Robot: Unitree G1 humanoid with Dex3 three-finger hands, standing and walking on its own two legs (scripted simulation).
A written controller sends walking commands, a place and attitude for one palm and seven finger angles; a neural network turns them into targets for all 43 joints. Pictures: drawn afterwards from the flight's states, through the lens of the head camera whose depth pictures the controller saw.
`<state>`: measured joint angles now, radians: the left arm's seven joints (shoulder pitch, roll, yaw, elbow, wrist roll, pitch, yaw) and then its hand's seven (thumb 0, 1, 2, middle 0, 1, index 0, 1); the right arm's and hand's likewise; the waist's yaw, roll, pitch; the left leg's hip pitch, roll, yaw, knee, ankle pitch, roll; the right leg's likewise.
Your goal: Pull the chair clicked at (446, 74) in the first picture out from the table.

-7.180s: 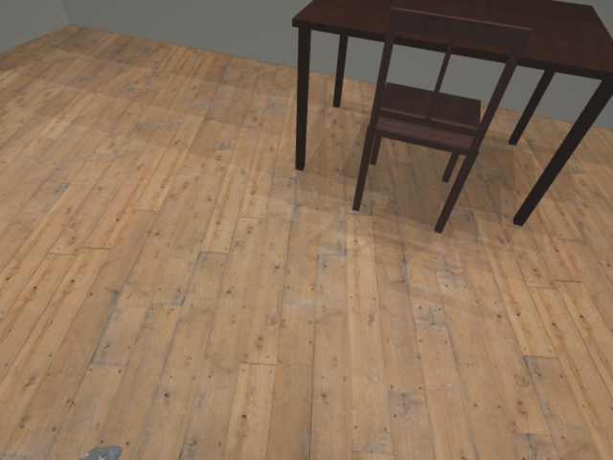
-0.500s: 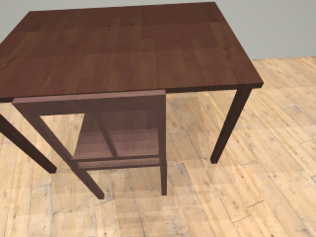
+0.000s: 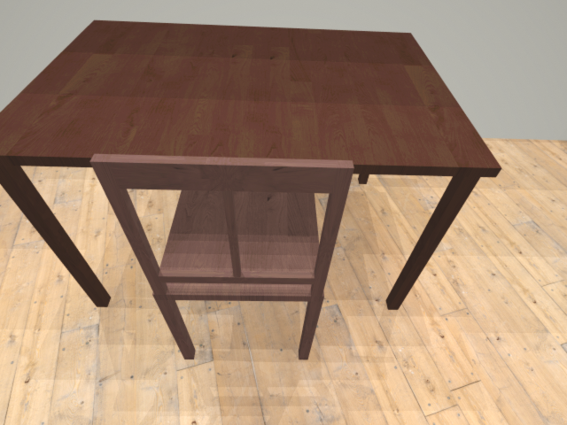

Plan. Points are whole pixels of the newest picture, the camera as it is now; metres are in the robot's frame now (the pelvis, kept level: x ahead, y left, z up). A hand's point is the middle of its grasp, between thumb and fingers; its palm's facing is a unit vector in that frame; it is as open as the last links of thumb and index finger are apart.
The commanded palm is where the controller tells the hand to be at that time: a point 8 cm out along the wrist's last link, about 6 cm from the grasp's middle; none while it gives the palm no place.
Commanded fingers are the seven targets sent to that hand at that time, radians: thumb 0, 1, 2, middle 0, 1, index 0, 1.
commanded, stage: come to a stop and stand still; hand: left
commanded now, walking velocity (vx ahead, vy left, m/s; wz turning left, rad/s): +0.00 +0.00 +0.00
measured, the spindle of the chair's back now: (233, 237) +0.47 +0.14 -0.08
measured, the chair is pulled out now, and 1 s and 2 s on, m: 0.00 0.00 0.00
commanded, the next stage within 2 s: look again from close up in 1.00 s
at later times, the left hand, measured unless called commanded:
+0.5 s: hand out of the picture +0.04 +0.19 -0.16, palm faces +0.01 -0.98 -0.21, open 7.4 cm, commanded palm none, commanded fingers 0.00 0.90 0.90 -0.20 -0.30 -0.20 -0.30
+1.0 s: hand out of the picture +0.08 +0.17 -0.15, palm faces +0.00 -0.97 -0.23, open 7.4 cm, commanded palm none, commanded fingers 0.00 0.90 0.90 -0.20 -0.30 -0.20 -0.30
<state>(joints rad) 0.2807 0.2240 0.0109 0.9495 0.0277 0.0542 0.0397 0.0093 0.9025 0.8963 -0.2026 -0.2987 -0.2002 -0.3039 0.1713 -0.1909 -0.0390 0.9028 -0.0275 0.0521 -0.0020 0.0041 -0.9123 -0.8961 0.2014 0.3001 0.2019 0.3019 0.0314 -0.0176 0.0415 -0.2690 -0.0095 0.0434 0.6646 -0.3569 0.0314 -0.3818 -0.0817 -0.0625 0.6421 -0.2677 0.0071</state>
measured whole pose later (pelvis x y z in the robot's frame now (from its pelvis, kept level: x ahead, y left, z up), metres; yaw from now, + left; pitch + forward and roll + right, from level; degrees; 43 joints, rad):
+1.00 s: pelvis +0.04 -0.01 +0.02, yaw -1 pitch -2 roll +1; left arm 0.24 0.17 0.00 1.06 0.01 -0.01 0.04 0.01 0.91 0.90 -0.20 -0.30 -0.20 -0.30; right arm 0.23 -0.16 -0.01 1.13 -0.01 0.00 -0.02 0.00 -0.91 -0.90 0.20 0.30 0.20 0.30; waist 0.00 0.00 0.05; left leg -0.10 -0.01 0.06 0.45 -0.31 0.01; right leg -0.26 -0.04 0.00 0.49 -0.20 0.02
